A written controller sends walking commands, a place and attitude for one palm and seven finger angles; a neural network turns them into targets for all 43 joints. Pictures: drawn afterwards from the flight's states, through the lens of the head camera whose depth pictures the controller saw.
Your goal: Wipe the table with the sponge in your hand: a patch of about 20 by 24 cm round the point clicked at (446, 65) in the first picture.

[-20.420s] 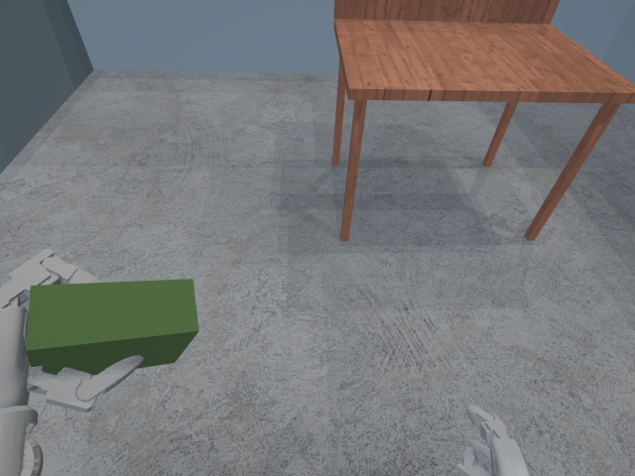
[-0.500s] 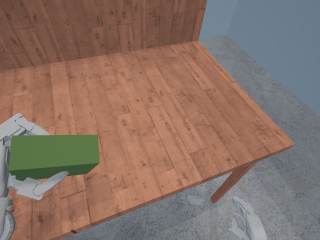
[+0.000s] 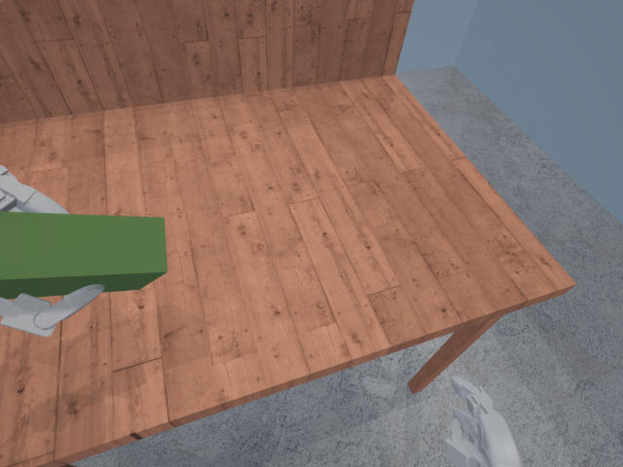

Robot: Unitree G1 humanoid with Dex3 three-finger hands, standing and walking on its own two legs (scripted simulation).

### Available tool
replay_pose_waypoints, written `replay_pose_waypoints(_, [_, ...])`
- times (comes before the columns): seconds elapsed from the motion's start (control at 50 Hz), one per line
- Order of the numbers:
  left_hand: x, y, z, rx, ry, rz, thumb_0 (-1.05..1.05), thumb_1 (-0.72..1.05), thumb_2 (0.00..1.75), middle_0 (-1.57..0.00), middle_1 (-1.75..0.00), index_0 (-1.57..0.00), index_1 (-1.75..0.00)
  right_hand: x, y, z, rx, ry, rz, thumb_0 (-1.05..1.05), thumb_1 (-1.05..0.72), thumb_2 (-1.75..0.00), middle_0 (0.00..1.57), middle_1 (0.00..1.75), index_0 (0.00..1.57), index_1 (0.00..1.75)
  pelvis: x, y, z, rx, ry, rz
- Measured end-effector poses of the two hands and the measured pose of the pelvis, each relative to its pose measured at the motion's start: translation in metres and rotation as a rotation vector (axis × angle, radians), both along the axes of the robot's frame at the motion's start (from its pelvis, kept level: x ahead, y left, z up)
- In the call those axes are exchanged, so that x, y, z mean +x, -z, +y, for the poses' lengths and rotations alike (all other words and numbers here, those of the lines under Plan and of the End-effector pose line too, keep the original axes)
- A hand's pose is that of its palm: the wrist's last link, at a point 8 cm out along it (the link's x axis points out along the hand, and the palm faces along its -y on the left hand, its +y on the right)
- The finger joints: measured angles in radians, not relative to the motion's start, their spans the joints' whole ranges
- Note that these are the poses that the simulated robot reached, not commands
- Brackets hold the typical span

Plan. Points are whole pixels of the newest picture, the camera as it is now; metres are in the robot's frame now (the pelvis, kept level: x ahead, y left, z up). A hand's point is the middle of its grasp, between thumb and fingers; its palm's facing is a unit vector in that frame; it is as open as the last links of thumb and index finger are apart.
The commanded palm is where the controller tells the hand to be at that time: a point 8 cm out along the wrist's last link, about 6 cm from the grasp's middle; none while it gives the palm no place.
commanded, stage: come to a stop and stand still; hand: left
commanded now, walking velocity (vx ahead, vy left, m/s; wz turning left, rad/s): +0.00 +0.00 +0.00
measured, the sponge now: (105, 258) +0.26 +0.25 +0.15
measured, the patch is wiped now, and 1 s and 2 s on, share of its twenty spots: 0.00 0.00 0.00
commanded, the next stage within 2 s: look again from close up in 0.58 s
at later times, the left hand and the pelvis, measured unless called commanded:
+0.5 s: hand (66, 273) +0.24 +0.27 +0.16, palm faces +0.37 -0.86 -0.35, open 9.7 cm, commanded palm +0.17 +0.30 +0.18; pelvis +0.02 +0.02 +0.00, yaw +0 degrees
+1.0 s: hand (68, 285) +0.23 +0.26 +0.16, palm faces +0.37 -0.85 -0.37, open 9.7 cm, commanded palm +0.17 +0.30 +0.18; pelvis +0.01 +0.02 +0.00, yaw +0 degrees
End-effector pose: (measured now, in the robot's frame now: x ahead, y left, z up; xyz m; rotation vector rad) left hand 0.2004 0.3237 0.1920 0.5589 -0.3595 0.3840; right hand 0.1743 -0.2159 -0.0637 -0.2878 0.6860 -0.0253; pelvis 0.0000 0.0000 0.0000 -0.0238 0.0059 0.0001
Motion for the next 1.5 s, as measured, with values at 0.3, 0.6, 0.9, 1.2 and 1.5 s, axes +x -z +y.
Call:
replay_pose_waypoints(0.3, [-0.008,0.033,-0.011,-0.106,0.053,0.098,0.00,-0.45,1.03,-0.79,-1.35,-0.76,-1.36,-0.007,0.006,0.018,0.016,0.030,0.027,0.01,-0.90,-0.90,0.21,0.30,0.20,0.30,0.011,0.001,0.014,0.005,-0.010,-0.010])
replay_pose_waypoints(0.6, [-0.005,0.024,-0.011,-0.118,0.075,0.063,0.00,-0.45,1.03,-0.79,-1.36,-0.76,-1.37,0.024,-0.013,0.027,0.021,0.020,-0.069,0.01,-0.90,-0.90,0.21,0.30,0.20,0.30,0.014,0.000,0.022,0.000,-0.003,-0.014])
replay_pose_waypoints(0.9, [-0.014,0.024,-0.014,-0.135,0.045,0.068,0.00,-0.45,1.03,-0.79,-1.36,-0.76,-1.37,0.002,-0.003,0.020,0.011,0.035,-0.009,0.01,-0.90,-0.90,0.21,0.30,0.20,0.30,0.009,-0.001,0.019,-0.002,-0.006,-0.019])
replay_pose_waypoints(1.2, [-0.013,0.020,-0.027,-0.111,0.061,0.093,0.00,-0.45,1.03,-0.79,-1.36,-0.76,-1.37,-0.005,-0.001,0.005,0.017,0.068,-0.004,0.01,-0.90,-0.90,0.21,0.30,0.20,0.30,0.008,-0.002,0.010,0.005,0.000,-0.016])
replay_pose_waypoints(1.5, [-0.010,0.019,-0.064,-0.127,0.083,0.099,0.00,-0.45,1.03,-0.79,-1.36,-0.76,-1.37,0.005,-0.005,-0.026,0.037,0.063,-0.033,0.01,-0.90,-0.90,0.21,0.30,0.20,0.30,0.006,0.000,-0.025,0.011,0.010,-0.010])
